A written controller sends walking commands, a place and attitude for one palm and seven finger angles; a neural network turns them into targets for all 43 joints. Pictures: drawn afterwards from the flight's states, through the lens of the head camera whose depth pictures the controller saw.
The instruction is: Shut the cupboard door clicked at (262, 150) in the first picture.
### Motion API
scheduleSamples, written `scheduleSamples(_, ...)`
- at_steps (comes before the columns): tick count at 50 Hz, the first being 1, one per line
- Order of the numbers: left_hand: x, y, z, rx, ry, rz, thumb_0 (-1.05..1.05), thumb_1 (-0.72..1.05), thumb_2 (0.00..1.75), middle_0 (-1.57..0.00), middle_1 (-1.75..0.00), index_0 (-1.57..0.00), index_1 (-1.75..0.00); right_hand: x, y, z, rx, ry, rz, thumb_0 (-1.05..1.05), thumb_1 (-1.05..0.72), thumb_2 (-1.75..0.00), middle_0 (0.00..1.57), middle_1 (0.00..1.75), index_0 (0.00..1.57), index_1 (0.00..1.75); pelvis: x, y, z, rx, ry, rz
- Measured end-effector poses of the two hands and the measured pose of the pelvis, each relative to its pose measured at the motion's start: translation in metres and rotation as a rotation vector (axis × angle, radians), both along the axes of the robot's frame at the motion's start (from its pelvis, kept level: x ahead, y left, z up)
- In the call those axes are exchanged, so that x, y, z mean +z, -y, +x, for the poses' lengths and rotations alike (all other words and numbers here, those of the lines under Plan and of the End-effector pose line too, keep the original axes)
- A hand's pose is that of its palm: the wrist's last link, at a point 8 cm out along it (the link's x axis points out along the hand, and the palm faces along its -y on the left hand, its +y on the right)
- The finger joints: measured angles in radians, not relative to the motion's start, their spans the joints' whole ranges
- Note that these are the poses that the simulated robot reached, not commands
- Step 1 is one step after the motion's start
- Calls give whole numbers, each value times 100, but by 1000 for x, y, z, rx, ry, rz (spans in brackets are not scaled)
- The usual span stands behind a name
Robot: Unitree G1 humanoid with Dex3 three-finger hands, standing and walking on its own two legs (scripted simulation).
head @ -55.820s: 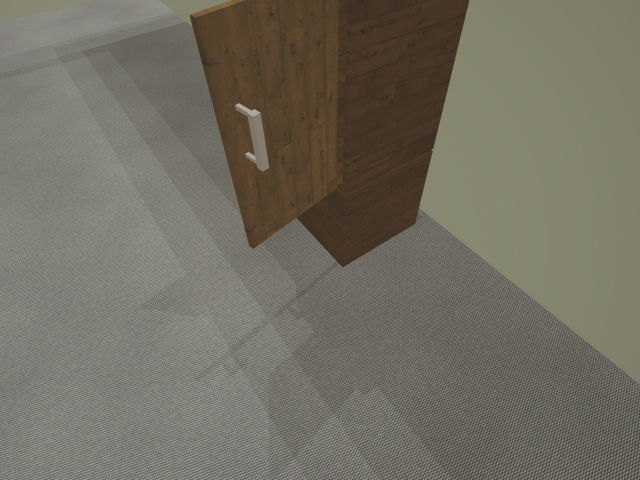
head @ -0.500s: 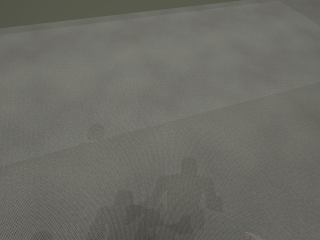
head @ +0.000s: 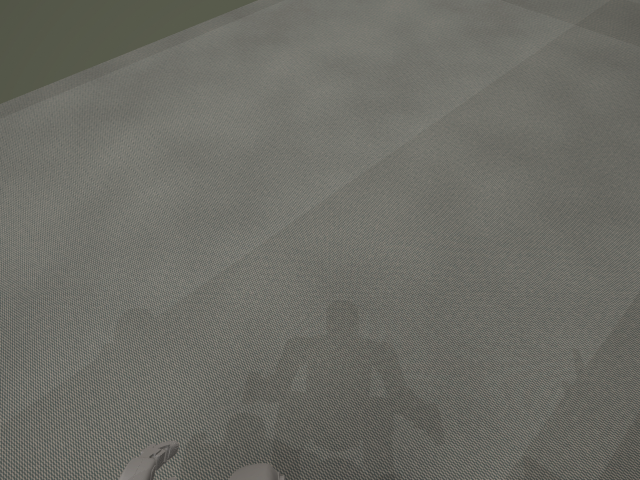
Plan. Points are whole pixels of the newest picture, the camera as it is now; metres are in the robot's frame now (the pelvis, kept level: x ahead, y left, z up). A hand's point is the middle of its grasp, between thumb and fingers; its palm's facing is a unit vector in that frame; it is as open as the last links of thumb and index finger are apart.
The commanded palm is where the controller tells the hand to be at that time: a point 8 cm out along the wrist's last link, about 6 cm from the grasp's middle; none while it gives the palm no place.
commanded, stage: turn to face it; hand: left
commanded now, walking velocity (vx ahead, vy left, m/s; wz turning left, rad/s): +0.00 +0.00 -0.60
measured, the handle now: out of the picture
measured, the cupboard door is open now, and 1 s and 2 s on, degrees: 35 35 35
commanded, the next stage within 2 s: none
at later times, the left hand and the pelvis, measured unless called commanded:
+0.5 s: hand (171, 475) +0.14 +0.23 -0.16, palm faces -0.23 -0.96 -0.18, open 7.4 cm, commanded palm none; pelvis +0.01 +0.05 +0.02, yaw -17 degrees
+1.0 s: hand (266, 439) +0.19 +0.10 -0.13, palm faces -0.55 -0.79 -0.27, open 7.3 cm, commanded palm none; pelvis -0.01 -0.01 +0.01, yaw -35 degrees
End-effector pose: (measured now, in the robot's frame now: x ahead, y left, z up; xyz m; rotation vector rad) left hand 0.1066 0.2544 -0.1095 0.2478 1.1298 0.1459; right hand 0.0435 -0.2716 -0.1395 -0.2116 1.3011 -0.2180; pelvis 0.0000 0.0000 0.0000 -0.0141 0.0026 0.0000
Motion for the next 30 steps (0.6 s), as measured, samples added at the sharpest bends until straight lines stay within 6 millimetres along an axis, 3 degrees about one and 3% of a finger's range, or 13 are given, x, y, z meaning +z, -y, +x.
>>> scheduleSamples(9,-5,22,-4,-59,-81,-45,0,91,90,-20,-30,-20,-30,24,1,4,-58,57,-13,1,-91,-90,20,30,20,29,13,0,3,-87,-17,16)
scheduleSamples(13,-15,14,-1,-79,-99,-68,0,91,90,-20,-30,-21,-30,29,-12,12,-77,92,-26,1,-91,-90,20,30,20,29,11,-11,6,-129,-23,8)
scheduleSamples(18,-34,-9,11,-102,-126,-85,0,91,90,-20,-30,-20,-30,35,-37,16,-106,149,-58,0,-91,-90,20,30,20,29,3,-33,11,-192,-27,3)
scheduleSamples(25,-21,-27,42,-193,-138,-72,1,91,90,-20,-29,-20,-30,50,-64,-14,-176,124,-60,0,-91,-90,21,30,21,29,18,-47,14,-291,-21,-34)
scheduleSamples(30,-14,-22,65,-262,-127,-53,1,91,90,-20,-29,-20,-30,48,-70,-47,-272,92,-47,0,-91,-90,21,30,21,30,21,-47,14,-360,-21,-34)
